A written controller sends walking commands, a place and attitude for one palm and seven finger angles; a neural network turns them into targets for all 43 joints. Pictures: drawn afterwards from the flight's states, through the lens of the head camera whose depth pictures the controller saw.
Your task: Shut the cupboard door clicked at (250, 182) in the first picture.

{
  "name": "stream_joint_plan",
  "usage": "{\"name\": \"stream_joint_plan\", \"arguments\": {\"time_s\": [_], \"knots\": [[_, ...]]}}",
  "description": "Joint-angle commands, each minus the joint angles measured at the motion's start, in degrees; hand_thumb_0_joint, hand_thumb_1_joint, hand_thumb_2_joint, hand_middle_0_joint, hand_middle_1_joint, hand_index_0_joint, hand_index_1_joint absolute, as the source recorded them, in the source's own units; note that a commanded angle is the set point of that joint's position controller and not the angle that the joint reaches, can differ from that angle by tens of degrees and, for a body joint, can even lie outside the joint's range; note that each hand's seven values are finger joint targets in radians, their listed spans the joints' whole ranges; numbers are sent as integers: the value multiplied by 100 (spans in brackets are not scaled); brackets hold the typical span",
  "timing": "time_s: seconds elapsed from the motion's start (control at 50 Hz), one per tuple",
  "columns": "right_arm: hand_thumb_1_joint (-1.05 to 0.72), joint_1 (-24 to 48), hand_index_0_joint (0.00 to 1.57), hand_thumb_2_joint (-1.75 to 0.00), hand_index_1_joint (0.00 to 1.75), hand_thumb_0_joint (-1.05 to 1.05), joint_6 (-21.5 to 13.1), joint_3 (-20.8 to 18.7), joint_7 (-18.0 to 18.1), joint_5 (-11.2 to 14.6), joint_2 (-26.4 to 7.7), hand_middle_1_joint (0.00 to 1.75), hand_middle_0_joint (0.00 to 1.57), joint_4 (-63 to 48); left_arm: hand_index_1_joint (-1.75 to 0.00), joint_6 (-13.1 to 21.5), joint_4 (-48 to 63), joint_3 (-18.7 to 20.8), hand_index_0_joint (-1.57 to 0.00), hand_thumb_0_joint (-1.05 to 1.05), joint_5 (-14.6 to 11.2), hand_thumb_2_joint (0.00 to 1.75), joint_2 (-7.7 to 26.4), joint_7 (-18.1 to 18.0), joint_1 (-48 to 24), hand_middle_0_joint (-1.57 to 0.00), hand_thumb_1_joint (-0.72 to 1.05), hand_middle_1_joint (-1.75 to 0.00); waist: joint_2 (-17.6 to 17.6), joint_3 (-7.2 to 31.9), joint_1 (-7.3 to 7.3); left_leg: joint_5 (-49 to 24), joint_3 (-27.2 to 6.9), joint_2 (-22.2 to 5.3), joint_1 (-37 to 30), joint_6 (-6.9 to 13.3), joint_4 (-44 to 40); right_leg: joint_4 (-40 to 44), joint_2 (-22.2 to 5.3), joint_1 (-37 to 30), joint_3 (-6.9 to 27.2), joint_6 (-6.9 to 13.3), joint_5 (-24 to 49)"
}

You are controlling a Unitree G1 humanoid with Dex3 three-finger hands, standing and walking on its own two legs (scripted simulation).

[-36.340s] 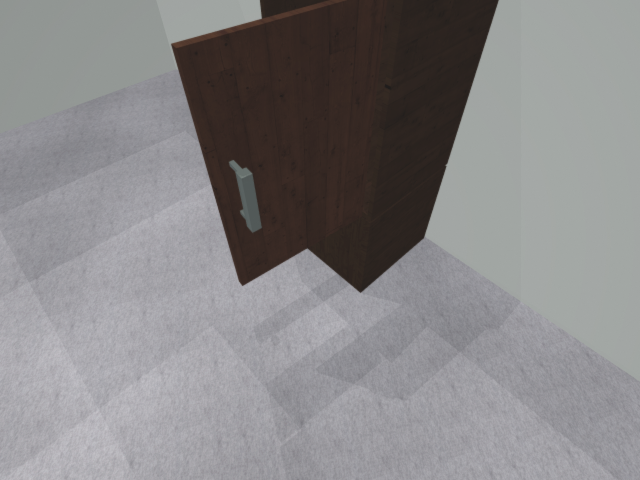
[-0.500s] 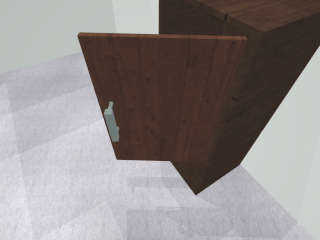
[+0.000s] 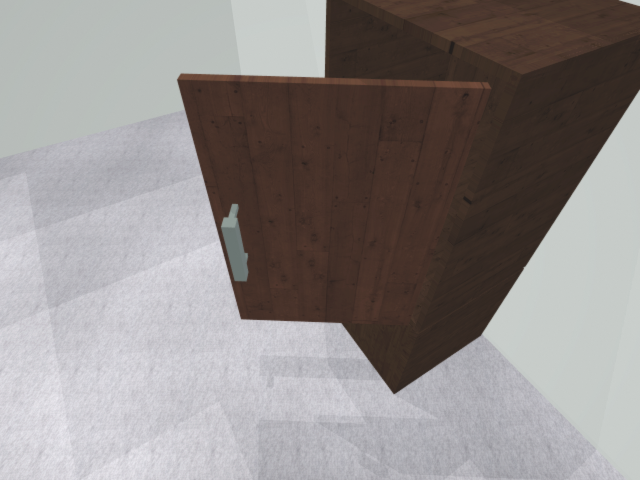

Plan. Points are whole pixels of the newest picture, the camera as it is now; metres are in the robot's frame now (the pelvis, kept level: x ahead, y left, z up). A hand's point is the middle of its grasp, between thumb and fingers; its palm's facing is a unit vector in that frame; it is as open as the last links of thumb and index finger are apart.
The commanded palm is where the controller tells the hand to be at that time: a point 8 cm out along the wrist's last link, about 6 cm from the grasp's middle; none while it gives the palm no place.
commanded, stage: look again from close up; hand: left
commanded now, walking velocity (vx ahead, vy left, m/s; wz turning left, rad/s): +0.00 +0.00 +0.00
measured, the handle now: (237, 243) +0.50 +0.18 -0.04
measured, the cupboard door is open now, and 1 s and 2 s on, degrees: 56 56 56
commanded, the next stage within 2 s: raise the hand and make a fist in 0.50 s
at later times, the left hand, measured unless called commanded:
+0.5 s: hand out of the picture +0.03 +0.16 -0.17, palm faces +0.01 -0.98 -0.20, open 7.4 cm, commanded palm none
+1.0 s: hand (216, 468) +0.16 +0.14 -0.08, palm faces +0.02 -1.00 +0.04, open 6.3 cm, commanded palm +0.13 +0.21 -0.06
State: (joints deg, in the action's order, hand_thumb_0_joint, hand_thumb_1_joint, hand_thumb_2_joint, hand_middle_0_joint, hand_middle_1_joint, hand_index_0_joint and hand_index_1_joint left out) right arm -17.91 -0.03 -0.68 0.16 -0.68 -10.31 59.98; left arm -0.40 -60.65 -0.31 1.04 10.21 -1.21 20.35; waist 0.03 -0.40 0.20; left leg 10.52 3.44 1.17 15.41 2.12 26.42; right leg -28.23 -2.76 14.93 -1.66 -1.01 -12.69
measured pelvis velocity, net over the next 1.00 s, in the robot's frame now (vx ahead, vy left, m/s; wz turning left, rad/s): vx -0.01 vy -0.03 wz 0.02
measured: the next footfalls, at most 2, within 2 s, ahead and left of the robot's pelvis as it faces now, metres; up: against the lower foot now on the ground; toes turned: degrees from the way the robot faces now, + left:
none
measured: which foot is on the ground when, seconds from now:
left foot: down 0.00-1.00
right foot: down 0.00-1.00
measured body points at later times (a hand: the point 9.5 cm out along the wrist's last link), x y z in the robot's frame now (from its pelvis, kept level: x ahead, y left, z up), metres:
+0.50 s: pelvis +0.02 -0.01 +0.00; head +0.02 -0.01 +0.45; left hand +0.03 +0.22 -0.15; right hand +0.03 -0.23 -0.16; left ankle +0.04 +0.10 -0.74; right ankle +0.03 -0.13 -0.74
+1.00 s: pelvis -0.01 -0.03 -0.09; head +0.03 -0.01 +0.36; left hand +0.15 +0.20 -0.08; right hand +0.22 -0.28 -0.12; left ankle +0.04 +0.10 -0.74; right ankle +0.03 -0.13 -0.74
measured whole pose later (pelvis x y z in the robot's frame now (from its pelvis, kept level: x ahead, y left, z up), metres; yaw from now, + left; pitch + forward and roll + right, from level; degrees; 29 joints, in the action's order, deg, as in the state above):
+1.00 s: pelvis -0.01 -0.03 -0.09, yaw +1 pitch +12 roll +1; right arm -8.6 -16.4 -4.7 -1.0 0.7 -15.0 30.6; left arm 35.6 -11.8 6.4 -14.6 9.8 19.0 27.1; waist -3.9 7.6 -0.6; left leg 27.4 0.9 -1.2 50.6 -0.6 66.4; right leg -67.8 -1.8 49.1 -3.4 1.6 -30.4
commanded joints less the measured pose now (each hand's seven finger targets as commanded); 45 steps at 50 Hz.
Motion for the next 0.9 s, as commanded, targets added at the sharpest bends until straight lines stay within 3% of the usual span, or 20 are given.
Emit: {"name": "stream_joint_plan", "arguments": {"time_s": [0.0, 0.3, 0.34, 0.56, 0.58, 0.6, 0.62, 0.64, 0.66, 0.68, 0.7, 0.72, 0.74, 0.76, 0.78, 0.8, 0.82, 0.86, 0.88], "knots": [[-90, -73, 20, -90, 30, 0, -159, -75, 63, -1, -624, 30, 20, -212, -30, 183, 228, 91, -20, 0, -17, 90, 638, -59, 49, -20, 90, -30, 2, -327, 7, 1000, -829, -610, 125, -21, -878, 747, -346, 194, 561, 315, -807], [-90, -67, 20, -90, 30, 0, -198, -4, 99, 17, -438, 30, 20, 149, -30, 219, 46, 51, -20, 0, -37, 90, 522, -101, -55, -20, 90, -30, -12, -224, -29, -144, -607, -630, -219, -91, -713, 761, -379, -183, 508, 277, 134], [-90, -22, 20, -90, 30, 0, -187, -9, 107, 20, -408, 30, 20, 173, -30, 209, 33, 56, -20, 0, -25, 90, 509, -107, -49, -20, 90, -30, -22, -359, -39, -115, -594, -649, -206, -90, -745, 801, -364, -146, 492, 267, 139], [-90, 36, 20, -90, 30, 0, -174, 2, 113, 19, -432, 30, 20, 239, -30, 209, 7, 57, -20, 0, -31, 90, 511, -104, -79, -20, 90, -30, -54, -290, -35, -188, -556, -640, -380, -119, -789, 890, -373, -229, 487, 255, 202], [-90, 428, 20, -90, 30, 0, -207, 10, 74, 46, -591, 30, 20, -108, -30, 263, -198, 44, -20, 0, 45, 90, 548, -311, 228, -20, 90, -30, -39, -427, -180, -503, -376, -779, -102, -225, 256, 756, -574, -176, 611, 224, 1373], [-90, 119, 20, -90, 30, 0, -1233, -277, 658, 19, -1846, 30, 20, -2005, -30, 1834, 9109, 2502, -20, 0, -761, 90, 3920, -204, -4789, -20, 90, -30, 55, 1797, 821, -910, -477, -373, -1794, 54, -97, 200, 49, -352, 223, 142, 1369], [-90, 719, 20, -90, 30, 0, -1628, 55, 647, 277, -915, 30, 20, -1976, -32, 1408, 7418, 196, -22, 0, -846, 90, 963, -142, -980, -22, 90, -32, 1842, 2467, 45, -1494, 5, -211, -1963, 5, -157, 10, 354, -227, -231, 299, 648], [-90, 769, 20, -90, 30, 0, -1851, 98, 653, 332, -1175, 30, 20, -1691, -34, 1115, 7129, 458, -24, 0, -1152, 90, 967, -436, -855, -24, 90, -34, 1451, 2138, -49, -1145, -200, -286, -1604, -263, -119, -62, 405, -312, -355, 329, 301], [-90, 848, 20, -90, 30, 0, -1916, 98, 501, 338, -807, 30, 20, -1504, -36, 530, 5402, -414, -25, 0, -1087, 90, -661, -362, 598, -25, 90, -36, 771, 885, 96, -141, -393, -359, -700, -223, -325, -138, 289, 244, -485, 204, -27], [-90, 701, 20, -90, 30, 0, -1978, -16, 409, 370, -1108, 30, 20, -1899, -38, 771, 6217, -137, -27, 0, -1172, 90, -67, -418, -753, -27, 90, -38, 480, -82, 387, 888, -673, -250, 43, -198, -230, -34, 197, 601, -397, 162, -365], [-90, 739, 20, -90, 30, 0, -2029, -117, 391, 312, -1083, 30, 20, -2097, -40, 1026, 5785, 130, -29, 0, -1097, 90, 10, -339, -375, -29, 90, -40, 20, -519, 372, 1326, -678, -154, 497, -184, -3, -73, 202, 1124, -448, 157, -879], [-90, 821, 20, -90, 30, 0, -2059, -175, 349, 238, -1130, 30, 20, -2168, -42, 1380, 5113, 259, -31, 0, -1080, 90, 3, -225, -250, -31, 90, -42, -730, -951, 374, 1557, -679, -64, 1154, -224, 390, -251, 211, 1730, -469, 138, -1446], [-90, 879, 20, -90, 30, 0, -2060, -261, 277, 212, -1068, 30, 20, -2345, -44, 1756, 4472, 576, -33, 0, -1130, 90, 40, -19, 561, -33, 90, -44, -978, -961, 87, 1464, -568, 32, 1531, -261, 773, -414, 192, 1959, -435, 184, -1786], [-90, 876, 20, -90, 30, 0, -2079, -291, 183, 150, -986, 30, 20, -2501, -46, 2216, 4266, 584, -35, 0, -1260, 90, -143, 277, 1105, -35, 90, -46, -1491, -645, -114, 1386, -494, 46, 1874, -297, 1156, -754, 199, 2207, -428, 193, -2059], [-90, 959, 20, -90, 30, 0, -2101, -360, 97, 84, -969, 30, 20, -2675, -48, 2711, 4292, 658, -36, 0, -1425, 90, -199, 643, 1579, -36, 90, -48, -1719, -279, -306, 1359, -396, 68, 2141, -320, 1556, -1063, 204, 2363, -343, 213, -2219], [-90, 1029, 20, -90, 30, 0, -2086, -417, 6, 46, -985, 30, 20, -2828, -50, 3195, 4398, 744, -38, 0, -1546, 90, -151, 1017, 1828, -38, 90, -50, -1780, 183, -419, 1247, -335, 86, 2417, -343, 1927, -1379, 182, 2331, -201, 246, -2126], [-90, 1104, 20, -90, 30, 0, -2046, -465, -76, 26, -1003, 30, 20, -3005, -52, 3623, 4544, 807, -40, 0, -1642, 90, -102, 1392, 1972, -40, 90, -52, -1616, 523, -483, 1166, -303, 107, 2669, -361, 2248, -1718, 158, 2271, -87, 279, -1847], [-90, 1191, 20, -90, 30, 0, -1959, -542, -211, 83, -1014, 30, 20, -3302, -56, 4214, 4643, 1131, -44, 0, -1667, 90, 330, 2015, 1874, -44, 90, -56, -748, 947, -533, 1011, -263, 151, 3130, -360, 2821, -2390, 78, 2366, 160, 371, -1262], [-90, 1297, 20, -90, 30, 0, -1922, -540, -203, 105, -1034, 30, 20, -3511, -58, 4249, 4905, 1272, -46, 0, -1669, 90, 569, 2118, 1738, -46, 90, -58, -362, 1109, -578, 1111, -203, 174, 3352, -301, 3016, -2581, 74, 2550, 290, 370, -1366]]}}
